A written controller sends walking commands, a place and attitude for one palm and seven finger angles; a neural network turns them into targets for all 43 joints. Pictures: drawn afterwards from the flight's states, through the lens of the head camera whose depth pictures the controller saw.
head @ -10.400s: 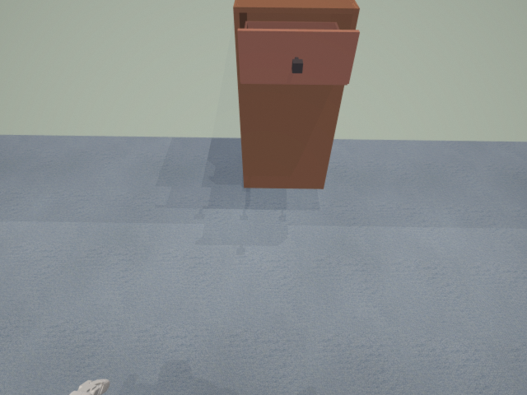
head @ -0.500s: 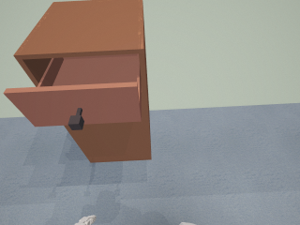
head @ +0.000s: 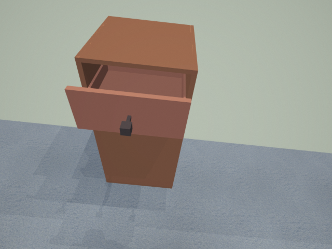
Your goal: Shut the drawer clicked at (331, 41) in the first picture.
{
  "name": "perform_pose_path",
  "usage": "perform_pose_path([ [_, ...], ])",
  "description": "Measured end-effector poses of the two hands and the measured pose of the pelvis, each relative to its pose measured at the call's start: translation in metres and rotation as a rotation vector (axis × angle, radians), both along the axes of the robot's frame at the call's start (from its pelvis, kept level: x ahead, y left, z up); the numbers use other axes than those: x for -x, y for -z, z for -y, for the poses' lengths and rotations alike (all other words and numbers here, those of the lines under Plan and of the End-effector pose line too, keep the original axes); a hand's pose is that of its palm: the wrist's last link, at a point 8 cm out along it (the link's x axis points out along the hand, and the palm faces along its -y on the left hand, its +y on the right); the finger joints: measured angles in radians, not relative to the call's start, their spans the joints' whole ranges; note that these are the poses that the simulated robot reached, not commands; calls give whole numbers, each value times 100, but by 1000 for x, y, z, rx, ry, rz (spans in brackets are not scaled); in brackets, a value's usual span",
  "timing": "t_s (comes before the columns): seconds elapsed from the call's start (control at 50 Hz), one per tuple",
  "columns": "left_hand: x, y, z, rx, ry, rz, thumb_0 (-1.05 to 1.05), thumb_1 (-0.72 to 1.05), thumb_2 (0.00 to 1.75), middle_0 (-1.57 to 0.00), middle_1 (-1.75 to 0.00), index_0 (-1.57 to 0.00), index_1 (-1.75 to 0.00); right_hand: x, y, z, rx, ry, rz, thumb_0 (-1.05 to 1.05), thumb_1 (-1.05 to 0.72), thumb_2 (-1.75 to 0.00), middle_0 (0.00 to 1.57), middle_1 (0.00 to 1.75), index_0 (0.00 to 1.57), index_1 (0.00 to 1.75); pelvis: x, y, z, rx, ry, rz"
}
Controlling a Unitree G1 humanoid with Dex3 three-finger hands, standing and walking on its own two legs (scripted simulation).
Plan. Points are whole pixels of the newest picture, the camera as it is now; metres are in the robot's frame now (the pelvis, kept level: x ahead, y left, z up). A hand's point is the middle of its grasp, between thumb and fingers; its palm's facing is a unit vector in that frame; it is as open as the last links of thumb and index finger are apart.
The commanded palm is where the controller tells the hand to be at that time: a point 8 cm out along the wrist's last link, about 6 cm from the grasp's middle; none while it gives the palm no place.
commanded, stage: come to a stop and stand still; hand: left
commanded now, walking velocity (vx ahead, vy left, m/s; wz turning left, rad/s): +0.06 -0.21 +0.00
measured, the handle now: (127, 124) +0.48 +0.16 +0.00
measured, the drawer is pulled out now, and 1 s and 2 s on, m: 0.16 0.16 0.16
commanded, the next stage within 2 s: look again from close up in 0.84 s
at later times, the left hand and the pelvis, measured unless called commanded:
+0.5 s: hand out of the picture +0.04 +0.10 -0.17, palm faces +0.00 -0.97 -0.25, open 7.2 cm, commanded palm none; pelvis -0.01 -0.08 -0.01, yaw -1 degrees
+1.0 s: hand out of the picture -0.06 +0.06 -0.18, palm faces +0.04 -0.99 -0.17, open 7.4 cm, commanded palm none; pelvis -0.02 -0.08 +0.00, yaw -1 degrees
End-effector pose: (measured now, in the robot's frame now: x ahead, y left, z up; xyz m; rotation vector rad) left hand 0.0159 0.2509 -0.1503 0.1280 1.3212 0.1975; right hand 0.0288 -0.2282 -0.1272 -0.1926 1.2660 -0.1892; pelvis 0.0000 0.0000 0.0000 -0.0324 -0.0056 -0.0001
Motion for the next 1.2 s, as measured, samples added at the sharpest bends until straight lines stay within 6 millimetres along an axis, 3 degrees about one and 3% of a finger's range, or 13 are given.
perform_pose_path([
  [0.1,37,0,6,18,13,-127,1,91,90,-20,-30,-20,-30,24,-1,-3,-6,51,-47,1,-93,-90,20,30,20,30,0,-3,2,-18,31,-21],
  [0.16,46,-1,15,21,34,-193,1,91,90,-20,-30,-20,-30,43,2,0,-12,89,-82,1,-92,-90,20,30,20,30,1,-3,8,-27,43,-25],
  [0.22,40,-2,29,18,59,-205,1,91,90,-20,-30,-20,-30,64,7,7,-28,121,-135,0,-92,-90,20,30,20,30,4,-1,18,-32,49,-25],
  [0.36,-1,-5,76,-18,100,-66,1,91,90,-20,-30,-20,-30,102,34,37,-98,165,-240,0,-91,-90,20,30,20,30,6,8,53,-43,42,-7],
  [0.46,-15,-12,93,-50,89,11,2,95,90,-20,-30,-20,-30,96,39,52,-116,136,-235,1,-91,-90,20,30,20,30,6,8,71,-37,18,13],
  [0.56,-10,-8,107,-47,63,26,2,96,90,-20,-30,-20,-30,79,40,62,-116,107,-189,0,-91,-90,20,30,20,30,9,9,86,-39,9,38],
  [0.7,22,-5,124,-21,34,-44,1,95,90,-20,-30,-20,-30,63,36,72,-116,72,-162,0,-91,-90,20,30,20,30,14,6,96,-34,7,36],
  [0.84,58,-3,139,25,-10,-130,1,92,90,-20,-30,-20,-30,62,33,77,-94,56,-182,0,-91,-90,20,30,20,30,13,5,95,-30,2,32],
  [0.94,72,-1,143,53,-22,-165,1,91,90,-20,-30,-20,-30,63,30,74,-81,55,-188,0,-91,-90,20,30,20,30,11,4,90,-30,4,32],
  [1.04,77,-3,132,48,26,-146,1,91,90,-21,-30,-20,-30,54,26,65,-69,72,-119,1,-92,-90,20,30,20,30,22,4,73,-20,37,14],
  [1.2,61,10,80,34,48,-82,1,90,90,-20,-30,-20,-30,60,26,34,-44,50,-51,1,-95,-90,20,30,20,30,31,12,39,-8,31,27],
])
